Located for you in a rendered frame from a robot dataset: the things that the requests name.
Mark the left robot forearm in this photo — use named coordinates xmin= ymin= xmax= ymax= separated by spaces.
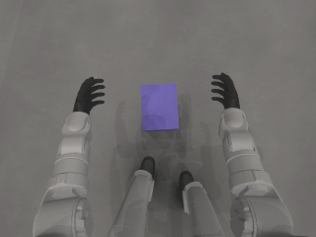
xmin=33 ymin=112 xmax=93 ymax=237

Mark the robot right thigh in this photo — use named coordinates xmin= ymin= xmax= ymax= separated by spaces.
xmin=182 ymin=187 xmax=225 ymax=237

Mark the robot right upper arm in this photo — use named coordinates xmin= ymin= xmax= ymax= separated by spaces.
xmin=230 ymin=195 xmax=309 ymax=237

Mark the robot left hand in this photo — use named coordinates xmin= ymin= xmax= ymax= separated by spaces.
xmin=73 ymin=76 xmax=106 ymax=115

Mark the right robot foot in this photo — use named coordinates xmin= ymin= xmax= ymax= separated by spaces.
xmin=179 ymin=171 xmax=194 ymax=209

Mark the carton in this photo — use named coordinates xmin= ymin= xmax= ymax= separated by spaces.
xmin=140 ymin=83 xmax=179 ymax=132

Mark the robot left upper arm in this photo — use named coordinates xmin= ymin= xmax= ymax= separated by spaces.
xmin=34 ymin=196 xmax=94 ymax=237

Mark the robot right hand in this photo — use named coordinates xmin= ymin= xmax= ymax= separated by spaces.
xmin=211 ymin=72 xmax=240 ymax=110

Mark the right robot forearm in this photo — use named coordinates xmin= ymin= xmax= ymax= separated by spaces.
xmin=218 ymin=108 xmax=293 ymax=233

